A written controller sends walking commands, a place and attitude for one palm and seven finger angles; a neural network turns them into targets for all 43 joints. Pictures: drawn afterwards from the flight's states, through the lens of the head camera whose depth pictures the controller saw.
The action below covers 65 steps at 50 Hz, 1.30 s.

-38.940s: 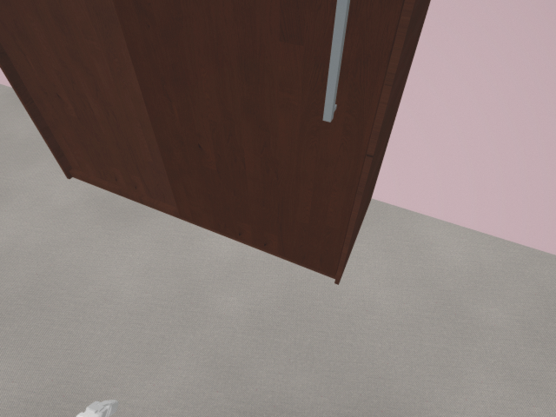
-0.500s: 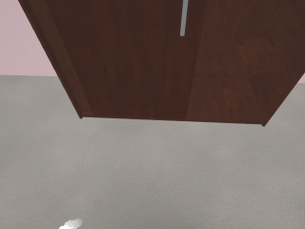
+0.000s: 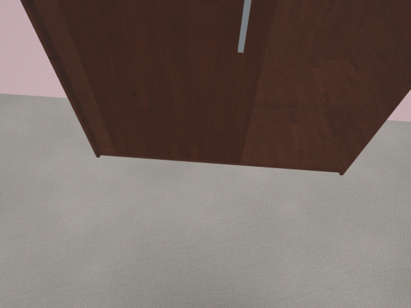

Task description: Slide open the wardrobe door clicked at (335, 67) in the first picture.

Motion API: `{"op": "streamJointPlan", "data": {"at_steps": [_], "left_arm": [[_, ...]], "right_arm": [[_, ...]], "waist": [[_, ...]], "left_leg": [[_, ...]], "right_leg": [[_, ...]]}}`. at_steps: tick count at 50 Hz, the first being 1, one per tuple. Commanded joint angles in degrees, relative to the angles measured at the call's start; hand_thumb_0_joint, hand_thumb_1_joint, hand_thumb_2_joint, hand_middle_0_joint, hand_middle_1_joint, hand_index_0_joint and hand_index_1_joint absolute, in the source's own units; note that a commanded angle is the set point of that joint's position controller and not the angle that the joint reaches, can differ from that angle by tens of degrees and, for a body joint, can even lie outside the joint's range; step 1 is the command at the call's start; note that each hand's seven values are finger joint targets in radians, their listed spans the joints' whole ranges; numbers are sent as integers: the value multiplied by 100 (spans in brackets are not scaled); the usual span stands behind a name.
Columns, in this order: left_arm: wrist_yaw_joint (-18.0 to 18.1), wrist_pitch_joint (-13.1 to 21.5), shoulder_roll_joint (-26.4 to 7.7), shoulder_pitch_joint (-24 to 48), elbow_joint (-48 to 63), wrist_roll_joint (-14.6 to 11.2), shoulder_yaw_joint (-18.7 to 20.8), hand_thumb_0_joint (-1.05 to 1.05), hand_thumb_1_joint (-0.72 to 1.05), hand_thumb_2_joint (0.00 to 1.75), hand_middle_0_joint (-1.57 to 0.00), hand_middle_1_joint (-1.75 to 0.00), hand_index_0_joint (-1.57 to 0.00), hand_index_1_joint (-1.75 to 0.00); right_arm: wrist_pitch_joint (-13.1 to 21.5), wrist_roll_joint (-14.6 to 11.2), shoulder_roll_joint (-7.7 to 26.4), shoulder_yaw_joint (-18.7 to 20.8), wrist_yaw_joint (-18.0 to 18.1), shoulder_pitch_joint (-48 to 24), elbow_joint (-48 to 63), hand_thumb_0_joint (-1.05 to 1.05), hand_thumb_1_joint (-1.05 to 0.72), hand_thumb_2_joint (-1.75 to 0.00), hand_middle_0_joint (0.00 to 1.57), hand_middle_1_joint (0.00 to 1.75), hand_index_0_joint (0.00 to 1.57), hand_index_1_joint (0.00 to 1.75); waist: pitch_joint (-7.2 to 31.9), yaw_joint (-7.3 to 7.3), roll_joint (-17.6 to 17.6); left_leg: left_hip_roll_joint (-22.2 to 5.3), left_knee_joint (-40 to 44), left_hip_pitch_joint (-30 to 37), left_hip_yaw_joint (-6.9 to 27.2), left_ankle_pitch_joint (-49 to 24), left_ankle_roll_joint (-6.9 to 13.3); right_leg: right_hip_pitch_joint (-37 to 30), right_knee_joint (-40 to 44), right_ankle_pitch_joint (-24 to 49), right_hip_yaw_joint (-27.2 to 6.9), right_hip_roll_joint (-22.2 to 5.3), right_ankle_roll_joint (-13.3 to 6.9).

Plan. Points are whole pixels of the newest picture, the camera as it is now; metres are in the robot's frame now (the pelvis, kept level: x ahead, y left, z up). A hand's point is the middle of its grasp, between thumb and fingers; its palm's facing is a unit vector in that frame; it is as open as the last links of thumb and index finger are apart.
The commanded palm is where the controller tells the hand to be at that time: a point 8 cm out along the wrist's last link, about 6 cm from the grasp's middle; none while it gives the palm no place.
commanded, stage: let the arm hang, fingers relaxed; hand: right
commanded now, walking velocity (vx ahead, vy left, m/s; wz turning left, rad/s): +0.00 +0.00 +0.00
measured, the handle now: (246, 3) +0.99 -0.07 +0.17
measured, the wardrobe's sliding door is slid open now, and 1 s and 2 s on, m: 0.63 0.63 0.63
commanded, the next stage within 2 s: look to check the result in 0.30 s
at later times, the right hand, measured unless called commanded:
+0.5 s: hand out of the picture +0.04 -0.17 -0.17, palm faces -0.03 +0.98 -0.21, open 7.3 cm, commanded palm none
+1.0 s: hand out of the picture +0.04 -0.16 -0.17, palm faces -0.02 +0.98 -0.20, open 7.3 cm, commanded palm none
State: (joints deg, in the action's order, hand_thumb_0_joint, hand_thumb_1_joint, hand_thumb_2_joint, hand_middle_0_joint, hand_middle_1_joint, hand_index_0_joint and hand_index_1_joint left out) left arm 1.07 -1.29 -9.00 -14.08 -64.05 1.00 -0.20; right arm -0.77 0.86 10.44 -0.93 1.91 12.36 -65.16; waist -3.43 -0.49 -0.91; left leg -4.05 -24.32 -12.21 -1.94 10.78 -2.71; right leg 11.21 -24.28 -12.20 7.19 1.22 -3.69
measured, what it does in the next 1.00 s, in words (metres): stands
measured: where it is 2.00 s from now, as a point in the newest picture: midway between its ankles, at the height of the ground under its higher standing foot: outside the picture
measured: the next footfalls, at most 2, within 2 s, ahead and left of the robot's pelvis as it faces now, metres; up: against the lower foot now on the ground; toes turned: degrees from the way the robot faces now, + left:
none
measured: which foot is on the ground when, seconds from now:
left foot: down 0.00-1.00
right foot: down 0.00-1.00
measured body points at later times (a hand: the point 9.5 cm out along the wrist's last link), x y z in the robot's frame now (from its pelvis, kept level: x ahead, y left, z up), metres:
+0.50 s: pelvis +0.01 +0.01 +0.00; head +0.03 +0.01 +0.45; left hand +0.02 +0.24 -0.16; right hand +0.04 -0.22 -0.16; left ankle +0.02 +0.15 -0.74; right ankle +0.02 -0.07 -0.74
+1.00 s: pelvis +0.02 +0.01 +0.00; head +0.04 +0.01 +0.45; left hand +0.03 +0.24 -0.16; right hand +0.04 -0.22 -0.16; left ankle +0.02 +0.15 -0.74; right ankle +0.02 -0.07 -0.74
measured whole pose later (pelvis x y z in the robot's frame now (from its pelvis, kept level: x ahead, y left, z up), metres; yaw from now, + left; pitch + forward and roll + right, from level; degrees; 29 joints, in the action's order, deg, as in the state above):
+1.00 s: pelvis +0.02 +0.01 +0.00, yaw +0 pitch -2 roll +0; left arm 1.2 -0.5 -9.3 -12.5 -65.7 0.7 -0.1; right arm 0.0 0.7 9.8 -0.7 1.9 11.1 -66.5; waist -3.4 -0.8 0.1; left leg -2.8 -21.4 -8.8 -2.4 11.0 -1.8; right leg 7.9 -21.7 -12.4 6.7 0.2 -2.4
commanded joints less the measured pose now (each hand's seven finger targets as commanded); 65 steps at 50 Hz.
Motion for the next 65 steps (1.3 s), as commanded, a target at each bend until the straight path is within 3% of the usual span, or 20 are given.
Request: {"op": "streamJointPlan", "data": {"at_steps": [1, 3, 6, 11, 23, 35, 38, 42, 45, 65], "left_arm": [[3, 120, -656, -235, 128, 8, 131, 0, 90, 90, -20, -30, -20, -30], [-5, 131, -666, -224, 124, -6, 140, 0, 90, 90, -20, -30, -20, -30], [-4, 120, -639, -152, 97, 11, 132, 0, 90, 90, -20, -30, -20, -30], [-9, 141, -678, -133, 92, 7, 129, 0, 90, 90, -20, -30, -20, -30], [3, 145, -709, -141, 41, -22, 138, 0, 90, 90, -20, -30, -20, -30], [24, 133, -656, -130, -30, -12, 123, 0, 90, 90, -20, -30, -20, -30], [25, 148, -671, -146, -28, -27, 125, 0, 90, 90, -20, -30, -20, -30], [29, 140, -644, -113, -50, -15, 119, 0, 90, 90, -20, -30, -20, -30], [26, 153, -650, -136, -43, -17, 116, 0, 90, 90, -20, -30, -20, -30], [31, 159, -670, -167, -73, -13, 115, 0, 90, 90, -20, -30, -20, -30]], "right_arm": [[96, 33, 602, 110, 26, 202, 152, 0, -90, -90, 20, 30, 20, 30], [110, 39, 633, 118, 32, 202, 159, 0, -90, -90, 20, 30, 20, 30], [105, 34, 607, 124, 26, 95, 163, 0, -90, -90, 20, 30, 20, 30], [132, 26, 653, 129, 14, 24, 191, 0, -90, -90, 20, 30, 20, 30], [167, 20, 671, 122, 22, 65, 108, 0, -90, -90, 20, 30, 20, 30], [155, 13, 605, 111, 25, 120, 23, 0, -90, -90, 20, 30, 20, 30], [168, 18, 624, 118, 28, 167, 22, 0, -90, -90, 20, 30, 20, 30], [153, 14, 601, 116, 25, 119, 12, 0, -90, -90, 20, 30, 20, 30], [168, 13, 613, 125, 23, 116, 29, 0, -90, -90, 20, 30, 20, 30], [172, 5, 624, 125, 22, 76, 43, 0, -90, -90, 20, 30, 20, 30]], "waist": [[-25, -11, 143], [71, -1, 147], [-126, -13, 8], [37, -31, -35], [172, -47, 105], [37, -50, 106], [171, -40, 116], [-10, -41, 84], [128, -47, 108], [45, -45, 133]], "left_leg": [[-253, 372, 7, 351, 2, 265], [-264, 376, 63, 367, -130, 262], [-260, 447, 15, 374, 27, 265], [-277, 478, 132, 399, -183, 270], [-302, 561, 232, 420, -456, 271], [-296, 613, 168, 423, -326, 279], [-304, 597, 260, 426, -509, 282], [-293, 629, 184, 431, -338, 279], [-305, 611, 283, 436, -476, 279], [-307, 658, 316, 407, -473, 283]], "right_leg": [[149, 836, 51, -907, -830, 161], [60, 767, 241, -880, -820, 161], [156, 878, 12, -880, -817, 187], [-1, 855, 283, -849, -824, 207], [-260, 745, 673, -788, -840, 217], [-262, 778, 546, -797, -827, 222], [-330, 731, 737, -793, -840, 211], [-252, 803, 560, -799, -831, 227], [-292, 766, 692, -786, -837, 225], [-287, 816, 717, -805, -845, 234]]}}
